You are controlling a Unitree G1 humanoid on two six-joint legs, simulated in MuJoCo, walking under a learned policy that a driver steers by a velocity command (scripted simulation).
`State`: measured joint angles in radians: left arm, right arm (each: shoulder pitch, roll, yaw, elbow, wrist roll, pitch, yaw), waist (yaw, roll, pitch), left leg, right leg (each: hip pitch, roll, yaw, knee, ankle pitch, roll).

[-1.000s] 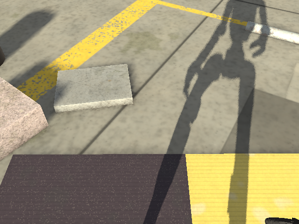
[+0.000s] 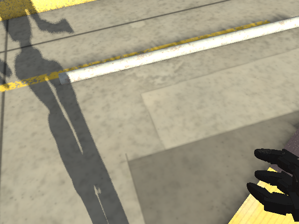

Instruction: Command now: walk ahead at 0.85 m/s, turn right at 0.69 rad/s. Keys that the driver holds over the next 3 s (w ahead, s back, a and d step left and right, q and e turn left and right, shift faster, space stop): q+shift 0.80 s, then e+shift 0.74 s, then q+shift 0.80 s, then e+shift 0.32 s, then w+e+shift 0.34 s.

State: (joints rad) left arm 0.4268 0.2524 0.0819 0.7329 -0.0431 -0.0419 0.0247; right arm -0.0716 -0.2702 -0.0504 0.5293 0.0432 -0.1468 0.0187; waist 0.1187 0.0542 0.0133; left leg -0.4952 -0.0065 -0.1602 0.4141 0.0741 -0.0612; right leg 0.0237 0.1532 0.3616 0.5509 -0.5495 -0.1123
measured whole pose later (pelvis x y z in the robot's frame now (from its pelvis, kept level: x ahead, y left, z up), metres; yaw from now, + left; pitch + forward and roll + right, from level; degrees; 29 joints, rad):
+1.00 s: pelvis +0.32 +0.11 -0.01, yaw +31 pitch +2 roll -1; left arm 0.22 0.30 0.09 0.75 -0.01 0.04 0.03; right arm 0.11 -0.22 -0.01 0.64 -0.03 0.02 -0.02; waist 0.03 -0.04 0.04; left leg -0.32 -0.05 -0.04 0.52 -0.22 0.05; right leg -0.56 -0.04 0.02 1.02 -0.30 0.07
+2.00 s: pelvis +0.40 +0.09 -0.01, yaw +13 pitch +3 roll -1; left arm 0.11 0.29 0.07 0.62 -0.01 0.00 0.02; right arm 0.22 -0.31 -0.09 0.69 0.03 0.03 -0.03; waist -0.03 0.01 0.05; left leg -0.33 -0.06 -0.24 0.48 -0.19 -0.02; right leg -0.38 0.11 0.11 0.79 -0.49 0.06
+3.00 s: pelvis +0.53 +0.09 -0.02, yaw +12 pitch +2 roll +4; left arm 0.20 0.31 0.07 0.61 -0.05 0.03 -0.03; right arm 0.28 -0.36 -0.12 0.76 0.02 -0.05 0.01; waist -0.02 0.03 -0.02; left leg 0.02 0.15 0.33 0.39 -0.39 -0.10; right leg -0.49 -0.15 -0.09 0.82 -0.40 -0.06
